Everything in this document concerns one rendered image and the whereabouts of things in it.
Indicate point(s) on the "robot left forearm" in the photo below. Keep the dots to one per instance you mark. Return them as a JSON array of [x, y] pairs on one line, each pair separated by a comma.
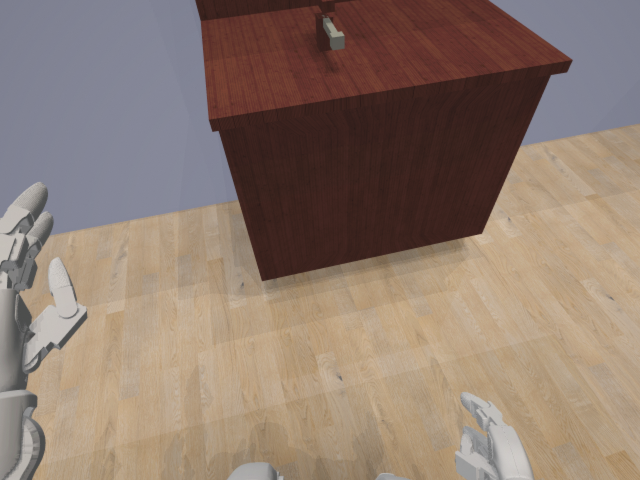
[[22, 440]]

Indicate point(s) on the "left robot hand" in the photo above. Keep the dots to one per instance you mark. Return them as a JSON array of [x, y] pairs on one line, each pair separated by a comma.
[[23, 232]]

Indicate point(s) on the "right robot hand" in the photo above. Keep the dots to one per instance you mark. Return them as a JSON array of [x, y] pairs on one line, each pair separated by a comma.
[[500, 455]]

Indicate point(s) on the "tap lever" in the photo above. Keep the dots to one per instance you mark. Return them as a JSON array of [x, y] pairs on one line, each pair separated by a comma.
[[337, 39]]

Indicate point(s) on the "counter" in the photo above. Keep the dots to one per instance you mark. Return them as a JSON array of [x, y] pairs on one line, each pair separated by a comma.
[[401, 140]]

